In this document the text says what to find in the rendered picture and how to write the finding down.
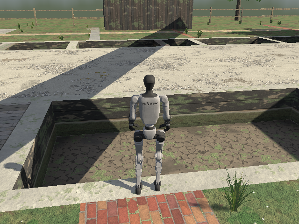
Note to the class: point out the right robot shin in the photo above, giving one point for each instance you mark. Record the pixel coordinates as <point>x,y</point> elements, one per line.
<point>158,169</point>

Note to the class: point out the robot left foot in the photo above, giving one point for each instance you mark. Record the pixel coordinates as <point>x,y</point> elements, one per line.
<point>138,190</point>

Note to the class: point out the left robot hand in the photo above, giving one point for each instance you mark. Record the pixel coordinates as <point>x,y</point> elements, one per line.
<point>131,127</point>

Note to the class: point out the robot right forearm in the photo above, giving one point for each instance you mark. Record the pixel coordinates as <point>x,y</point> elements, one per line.
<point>167,122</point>

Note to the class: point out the robot left forearm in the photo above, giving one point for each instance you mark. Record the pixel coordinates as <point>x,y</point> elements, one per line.
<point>131,122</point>

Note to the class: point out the right robot hand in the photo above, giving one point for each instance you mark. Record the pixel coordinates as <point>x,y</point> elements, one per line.
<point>167,127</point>

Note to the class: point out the robot right upper arm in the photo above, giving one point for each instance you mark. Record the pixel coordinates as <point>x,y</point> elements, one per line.
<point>165,105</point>

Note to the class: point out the robot left upper arm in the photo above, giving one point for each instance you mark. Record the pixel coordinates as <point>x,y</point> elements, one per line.
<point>133,105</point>

